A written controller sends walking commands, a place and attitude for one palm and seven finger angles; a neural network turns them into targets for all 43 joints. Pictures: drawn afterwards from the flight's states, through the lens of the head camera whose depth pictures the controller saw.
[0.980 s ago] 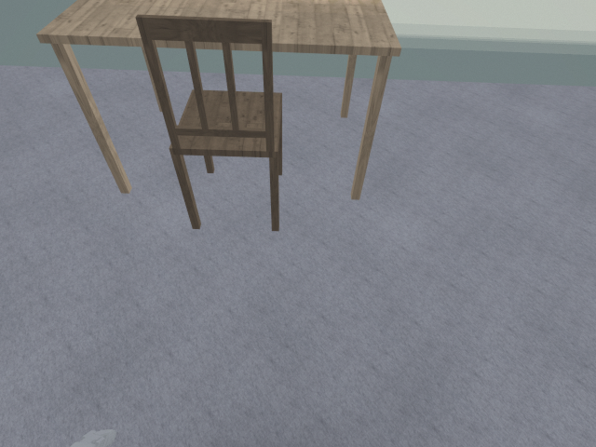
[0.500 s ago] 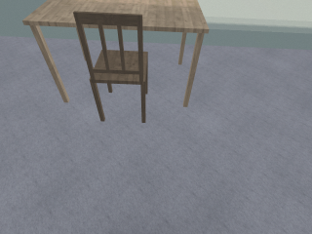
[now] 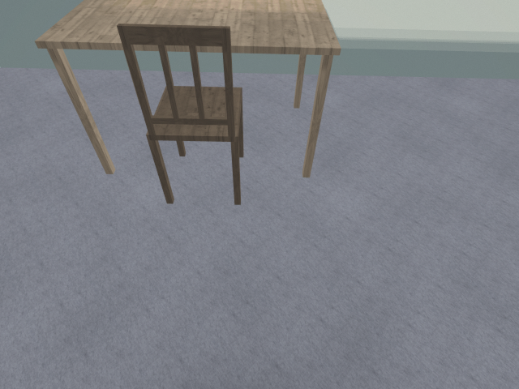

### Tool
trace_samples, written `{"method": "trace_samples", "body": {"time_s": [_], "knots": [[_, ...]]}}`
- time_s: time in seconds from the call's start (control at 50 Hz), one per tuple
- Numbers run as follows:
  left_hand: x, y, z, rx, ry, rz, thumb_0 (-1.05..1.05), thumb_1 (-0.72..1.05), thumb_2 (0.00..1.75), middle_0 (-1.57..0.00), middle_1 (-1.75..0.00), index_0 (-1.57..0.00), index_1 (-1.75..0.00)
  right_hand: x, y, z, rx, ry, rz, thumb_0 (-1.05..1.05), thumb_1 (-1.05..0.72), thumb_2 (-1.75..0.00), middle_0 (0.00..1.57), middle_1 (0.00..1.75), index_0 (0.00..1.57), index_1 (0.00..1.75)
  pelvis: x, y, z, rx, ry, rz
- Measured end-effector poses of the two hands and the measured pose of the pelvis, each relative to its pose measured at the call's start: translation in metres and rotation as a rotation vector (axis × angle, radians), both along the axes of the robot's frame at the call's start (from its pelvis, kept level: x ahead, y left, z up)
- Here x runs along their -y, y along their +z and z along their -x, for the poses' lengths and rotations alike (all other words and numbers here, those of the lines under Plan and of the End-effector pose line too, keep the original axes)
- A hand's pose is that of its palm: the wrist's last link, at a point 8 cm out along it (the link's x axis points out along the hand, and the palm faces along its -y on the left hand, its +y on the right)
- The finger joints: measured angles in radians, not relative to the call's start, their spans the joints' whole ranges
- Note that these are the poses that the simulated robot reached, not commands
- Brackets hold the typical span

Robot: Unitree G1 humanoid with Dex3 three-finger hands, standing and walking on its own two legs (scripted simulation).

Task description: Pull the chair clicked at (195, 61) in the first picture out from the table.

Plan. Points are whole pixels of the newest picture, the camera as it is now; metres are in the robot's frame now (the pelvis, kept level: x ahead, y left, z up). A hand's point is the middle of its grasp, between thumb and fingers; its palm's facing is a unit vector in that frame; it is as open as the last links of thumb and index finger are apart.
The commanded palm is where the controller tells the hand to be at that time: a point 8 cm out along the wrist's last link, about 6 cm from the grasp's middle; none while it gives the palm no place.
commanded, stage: look at it before walking up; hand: left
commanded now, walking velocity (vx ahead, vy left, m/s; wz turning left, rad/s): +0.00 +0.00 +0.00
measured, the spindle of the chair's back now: (169, 83) +1.10 +0.40 -0.11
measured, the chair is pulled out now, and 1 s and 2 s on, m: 0.00 0.00 0.00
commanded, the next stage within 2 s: walk to a spot facing it in 0.46 s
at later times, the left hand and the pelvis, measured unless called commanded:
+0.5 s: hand out of the picture +0.07 +0.24 -0.16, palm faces -0.03 -0.95 -0.32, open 7.4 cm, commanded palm none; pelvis +0.00 -0.01 +0.00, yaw +0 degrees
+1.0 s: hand out of the picture +0.02 +0.25 -0.20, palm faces +0.18 -0.97 -0.18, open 7.4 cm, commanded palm none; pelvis +0.06 +0.06 -0.02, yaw +11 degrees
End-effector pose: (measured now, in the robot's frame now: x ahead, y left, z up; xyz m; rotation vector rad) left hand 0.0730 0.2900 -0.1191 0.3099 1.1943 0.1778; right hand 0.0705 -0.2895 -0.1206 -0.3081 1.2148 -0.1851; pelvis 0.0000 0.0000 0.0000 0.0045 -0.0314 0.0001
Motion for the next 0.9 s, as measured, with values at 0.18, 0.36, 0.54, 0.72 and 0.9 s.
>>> {"method": "trace_samples", "body": {"time_s": [0.18,0.36,0.54,0.72,0.9], "knots": [[0.005,0.000,0.000,0.006,-0.003,0.005,0.01,0.91,0.90,-0.20,-0.30,-0.20,-0.30,0.003,0.001,-0.002,0.010,0.001,0.000,0.00,-0.91,-0.90,0.21,0.30,0.21,0.30,0.003,0.000,0.001,0.000,-0.002,0.000],[0.007,-0.002,0.006,-0.013,0.001,0.007,0.01,0.91,0.90,-0.20,-0.30,-0.20,-0.30,0.007,0.003,0.002,0.000,-0.003,0.007,0.00,-0.91,-0.90,0.21,0.30,0.21,0.30,0.005,0.001,0.001,0.000,-0.004,0.001],[0.006,-0.003,0.011,-0.026,0.006,0.008,0.01,0.91,0.90,-0.20,-0.30,-0.20,-0.30,0.008,0.003,0.005,-0.012,-0.005,0.009,0.00,-0.91,-0.90,0.21,0.30,0.21,0.30,0.006,0.001,0.002,0.000,-0.004,0.002],[0.015,-0.014,0.023,-0.032,0.060,0.047,0.01,0.91,0.90,-0.20,-0.30,-0.20,-0.30,-0.010,-0.008,0.013,-0.070,0.013,-0.015,0.00,-0.91,-0.90,0.20,0.30,0.20,0.30,0.001,-0.004,-0.007,-0.011,0.039,0.018],[0.005,-0.050,0.073,-0.129,0.228,0.157,0.01,0.91,0.90,-0.20,-0.30,-0.20,-0.30,-0.073,-0.018,-0.006,-0.132,0.081,-0.054,0.01,-0.91,-0.90,0.20,0.30,0.20,0.30,-0.039,-0.019,-0.039,-0.015,0.169,0.029]]}}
